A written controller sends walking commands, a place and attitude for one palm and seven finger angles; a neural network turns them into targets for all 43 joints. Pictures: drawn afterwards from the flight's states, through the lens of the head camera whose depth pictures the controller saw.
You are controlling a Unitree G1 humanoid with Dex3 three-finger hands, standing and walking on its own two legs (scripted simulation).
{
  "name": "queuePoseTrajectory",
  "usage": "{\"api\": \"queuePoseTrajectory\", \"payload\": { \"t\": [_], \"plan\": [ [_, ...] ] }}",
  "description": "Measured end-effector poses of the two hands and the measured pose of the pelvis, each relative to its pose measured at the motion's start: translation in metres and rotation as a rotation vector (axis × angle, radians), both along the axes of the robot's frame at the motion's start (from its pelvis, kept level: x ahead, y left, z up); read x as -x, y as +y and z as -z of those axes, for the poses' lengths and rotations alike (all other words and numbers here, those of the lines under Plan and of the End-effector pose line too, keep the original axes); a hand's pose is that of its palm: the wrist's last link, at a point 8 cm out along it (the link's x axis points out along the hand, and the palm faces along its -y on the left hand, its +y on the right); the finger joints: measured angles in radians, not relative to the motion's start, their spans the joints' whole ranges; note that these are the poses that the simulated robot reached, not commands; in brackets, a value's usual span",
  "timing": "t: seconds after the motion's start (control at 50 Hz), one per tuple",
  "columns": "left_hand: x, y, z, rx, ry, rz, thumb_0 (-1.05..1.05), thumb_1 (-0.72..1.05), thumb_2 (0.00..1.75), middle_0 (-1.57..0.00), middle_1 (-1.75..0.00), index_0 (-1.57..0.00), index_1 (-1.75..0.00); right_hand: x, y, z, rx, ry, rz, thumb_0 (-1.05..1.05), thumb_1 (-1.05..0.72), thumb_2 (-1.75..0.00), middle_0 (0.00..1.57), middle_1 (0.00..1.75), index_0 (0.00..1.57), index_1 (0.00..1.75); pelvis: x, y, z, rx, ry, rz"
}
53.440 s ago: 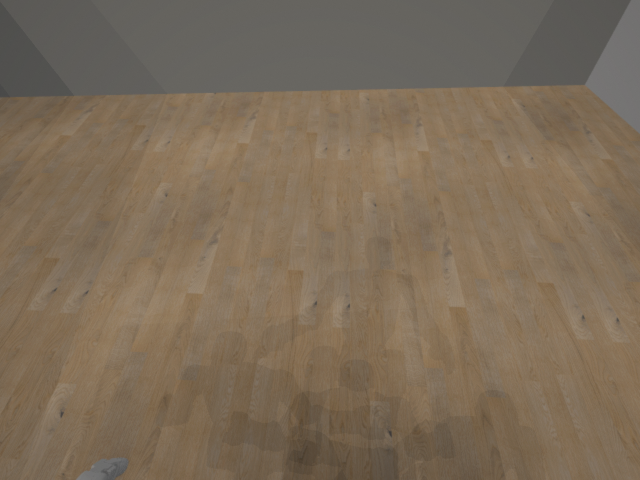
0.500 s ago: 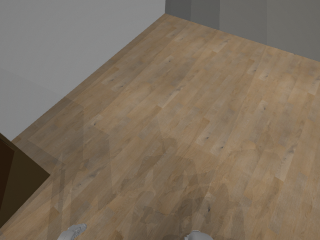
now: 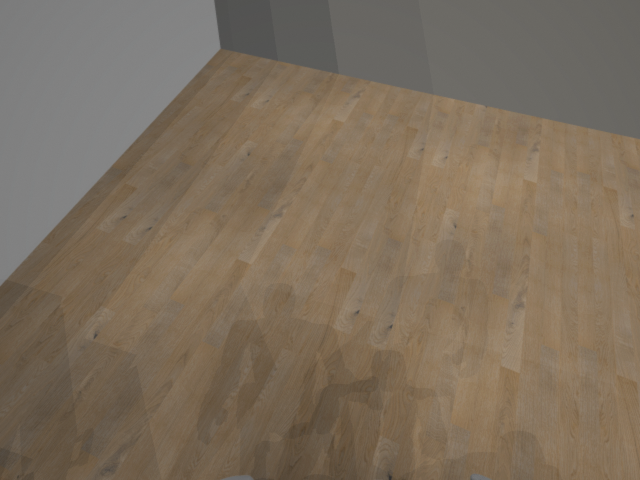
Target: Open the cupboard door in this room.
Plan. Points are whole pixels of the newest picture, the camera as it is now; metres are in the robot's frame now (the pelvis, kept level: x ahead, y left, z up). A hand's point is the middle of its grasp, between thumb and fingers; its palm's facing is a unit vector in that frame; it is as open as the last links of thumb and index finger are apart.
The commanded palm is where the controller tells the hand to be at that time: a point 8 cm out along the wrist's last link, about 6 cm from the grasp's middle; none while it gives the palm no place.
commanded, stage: walk to a spot facing it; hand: left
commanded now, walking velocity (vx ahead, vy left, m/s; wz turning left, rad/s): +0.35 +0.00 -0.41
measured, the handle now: out of the picture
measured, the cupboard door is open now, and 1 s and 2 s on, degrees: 42 42 42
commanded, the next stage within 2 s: turn to face it in 0.56 s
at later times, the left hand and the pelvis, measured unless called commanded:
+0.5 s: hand (267, 342) +0.34 +0.10 -0.16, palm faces -0.15 -0.97 -0.21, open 7.2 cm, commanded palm none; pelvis +0.23 -0.07 +0.01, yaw -9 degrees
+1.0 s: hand (292, 249) +0.54 +0.08 -0.16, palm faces -0.04 -0.98 -0.22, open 7.3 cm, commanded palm none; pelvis +0.43 -0.10 +0.00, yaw -3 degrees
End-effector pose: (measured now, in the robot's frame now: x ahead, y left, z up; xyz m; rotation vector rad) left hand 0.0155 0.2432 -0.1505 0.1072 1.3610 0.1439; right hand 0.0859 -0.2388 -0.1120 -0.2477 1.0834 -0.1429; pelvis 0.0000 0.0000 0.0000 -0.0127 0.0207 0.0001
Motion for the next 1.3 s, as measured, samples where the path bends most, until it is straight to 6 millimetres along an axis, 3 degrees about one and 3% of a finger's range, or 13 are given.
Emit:
{"api": "queuePoseTrajectory", "payload": {
  "t": [0.12, 0.24, 0.34, 0.4, 0.54, 0.64, 0.7, 0.76, 0.82, 0.92, 1.0, 1.12, 1.3],
  "plan": [
    [-0.115, -0.007, -0.024, -0.002, -0.117, 0.102, 0.01, 0.91, 0.9, -0.2, -0.3, -0.2, -0.3, 0.03, 0.004, 0.0, -0.034, 0.181, 0.129, 0.0, -0.92, -0.9, 0.21, 0.3, 0.21, 0.3, -0.05, -0.002, -0.016, -0.003, 0.016, 0.064],
    [-0.24, -0.044, -0.033, -0.012, -0.211, 0.243, 0.01, 0.91, 0.9, -0.19, -0.3, -0.19, -0.3, 0.065, -0.006, 0.01, -0.084, 0.387, 0.272, 0.01, -0.92, -0.9, 0.21, 0.3, 0.21, 0.3, -0.108, -0.022, -0.01, -0.019, 0.017, 0.117],
    [-0.319, -0.08, -0.025, -0.035, -0.317, 0.281, 0.0, 0.91, 0.9, -0.2, -0.3, -0.2, -0.3, 0.06, -0.024, 0.03, -0.129, 0.529, 0.337, 0.01, -0.91, -0.9, 0.2, 0.3, 0.21, 0.3, -0.158, -0.052, 0.01, -0.027, -0.001, 0.133],
    [-0.327, -0.09, -0.026, -0.036, -0.276, 0.263, 0.0, 0.91, 0.9, -0.2, -0.3, -0.2, -0.3, 0.014, -0.041, 0.027, -0.118, 0.488, 0.347, 0.01, -0.91, -0.9, 0.2, 0.3, 0.2, 0.3, -0.184, -0.061, 0.002, -0.015, -0.01, 0.141],
    [-0.325, -0.087, -0.024, -0.042, -0.103, 0.207, -0.01, 0.95, 0.9, -0.2, -0.3, -0.2, -0.3, -0.147, -0.069, 0.011, -0.091, 0.215, 0.291, 0.01, -0.91, -0.9, 0.2, 0.3, 0.2, 0.3, -0.252, -0.073, -0.014, -0.008, 0.006, 0.163],
    [-0.329, -0.076, -0.011, -0.025, 0.012, 0.162, -0.01, 0.93, 0.9, -0.2, -0.3, -0.2, -0.3, -0.259, -0.072, 0.008, -0.073, 0.077, 0.218, 0.01, -0.91, -0.9, 0.2, 0.3, 0.2, 0.3, -0.309, -0.068, -0.007, 0.009, -0.01, 0.172],
    [-0.341, -0.07, 0.004, -0.015, 0.079, 0.154, 0.0, 0.92, 0.9, -0.2, -0.3, -0.2, -0.3, -0.311, -0.071, 0.013, -0.046, -0.003, 0.199, 0.01, -0.91, -0.9, 0.2, 0.3, 0.2, 0.3, -0.343, -0.062, 0.006, 0.014, -0.019, 0.197],
    [-0.37, -0.072, 0.004, -0.02, 0.09, 0.168, 0.0, 0.92, 0.9, -0.2, -0.3, -0.2, -0.3, -0.331, -0.067, 0.011, -0.043, -0.01, 0.207, 0.0, -0.91, -0.9, 0.2, 0.3, 0.2, 0.3, -0.366, -0.063, 0.004, -0.001, -0.022, 0.2],
    [-0.412, -0.081, -0.005, -0.016, 0.021, 0.161, 0.01, 0.91, 0.9, -0.2, -0.3, -0.2, -0.3, -0.332, -0.062, 0.012, -0.059, 0.064, 0.206, 0.0, -0.91, -0.9, 0.2, 0.3, 0.2, 0.3, -0.384, -0.067, -0.004, -0.005, -0.013, 0.172],
    [-0.48, -0.102, -0.02, -0.025, -0.123, 0.141, 0.01, 0.92, 0.9, -0.2, -0.3, -0.2, -0.3, -0.325, -0.078, 0.018, -0.064, 0.21, 0.21, 0.0, -0.94, -0.9, 0.21, 0.3, 0.21, 0.3, -0.409, -0.08, -0.009, -0.004, 0.001, 0.106],
    [-0.515, -0.115, -0.022, -0.058, -0.204, 0.117, 0.0, 0.92, 0.9, -0.2, -0.3, -0.2, -0.3, -0.33, -0.097, 0.032, -0.086, 0.293, 0.201, 0.0, -0.93, -0.9, 0.21, 0.3, 0.21, 0.3, -0.429, -0.1, 0.0, -0.031, 0.004, 0.058],
    [-0.523, -0.12, -0.031, -0.073, -0.202, 0.035, 0.0, 0.91, 0.9, -0.2, -0.3, -0.2, -0.3, -0.384, -0.117, 0.022, -0.068, 0.304, 0.129, 0.01, -0.92, -0.9, 0.2, 0.3, 0.2, 0.3, -0.456, -0.109, -0.009, -0.044, -0.001, -0.041],
    [-0.491, -0.084, -0.003, -0.075, -0.099, -0.117, 0.0, 0.91, 0.9, -0.2, -0.3, -0.2, -0.3, -0.524, -0.103, 0.016, 0.008, 0.111, -0.095, 0.01, -0.91, -0.9, 0.2, 0.3, 0.2, 0.3, -0.488, -0.093, 0.008, -0.023, 0.006, -0.166]
  ]
}}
